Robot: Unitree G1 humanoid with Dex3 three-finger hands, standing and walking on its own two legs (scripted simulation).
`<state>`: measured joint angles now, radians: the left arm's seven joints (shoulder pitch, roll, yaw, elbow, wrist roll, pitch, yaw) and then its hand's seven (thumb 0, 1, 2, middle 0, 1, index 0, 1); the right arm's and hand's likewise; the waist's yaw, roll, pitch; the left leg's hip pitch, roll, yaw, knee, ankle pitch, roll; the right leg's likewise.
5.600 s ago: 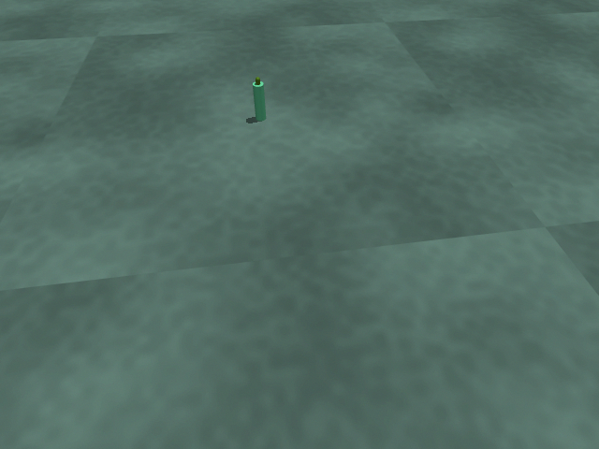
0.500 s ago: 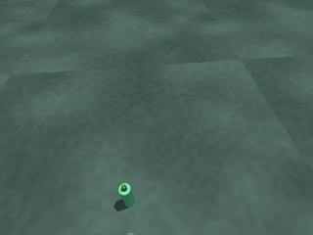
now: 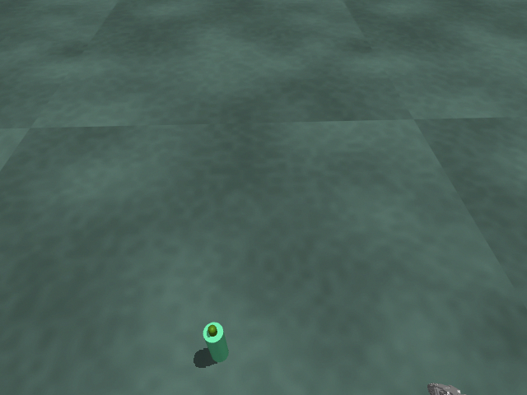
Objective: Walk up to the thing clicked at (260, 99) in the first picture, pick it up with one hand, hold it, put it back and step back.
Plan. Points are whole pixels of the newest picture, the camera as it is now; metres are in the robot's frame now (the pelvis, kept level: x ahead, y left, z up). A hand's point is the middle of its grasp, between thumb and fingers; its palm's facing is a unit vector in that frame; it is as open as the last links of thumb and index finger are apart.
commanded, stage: walk up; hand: left
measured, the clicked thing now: (216, 341) +0.40 +0.18 -0.65
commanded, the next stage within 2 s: stand in 0.76 s
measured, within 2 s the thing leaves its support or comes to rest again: neither
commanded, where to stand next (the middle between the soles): +0.07 -0.02 m, yaw -3 degrees
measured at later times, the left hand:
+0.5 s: hand out of the picture +0.08 +0.25 -0.16, palm faces -0.03 -0.95 -0.32, open 7.4 cm
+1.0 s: hand out of the picture +0.09 +0.25 -0.15, palm faces -0.02 -0.94 -0.33, open 7.4 cm
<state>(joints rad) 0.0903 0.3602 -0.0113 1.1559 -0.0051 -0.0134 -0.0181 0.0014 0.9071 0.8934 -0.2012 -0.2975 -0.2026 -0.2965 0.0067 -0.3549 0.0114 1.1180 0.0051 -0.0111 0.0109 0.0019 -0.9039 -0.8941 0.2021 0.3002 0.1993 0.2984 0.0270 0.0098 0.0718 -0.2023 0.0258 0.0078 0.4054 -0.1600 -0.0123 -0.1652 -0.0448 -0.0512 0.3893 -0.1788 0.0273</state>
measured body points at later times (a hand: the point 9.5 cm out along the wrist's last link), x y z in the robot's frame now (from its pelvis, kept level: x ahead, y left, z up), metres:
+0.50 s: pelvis +0.01 +0.00 +0.00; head +0.02 +0.00 +0.45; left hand +0.08 +0.30 -0.13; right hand +0.07 -0.31 -0.13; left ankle +0.04 +0.13 -0.74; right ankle +0.02 -0.14 -0.74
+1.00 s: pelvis +0.02 -0.01 +0.00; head +0.03 +0.00 +0.45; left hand +0.09 +0.30 -0.13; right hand +0.11 -0.30 -0.13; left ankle +0.04 +0.13 -0.74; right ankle +0.02 -0.14 -0.74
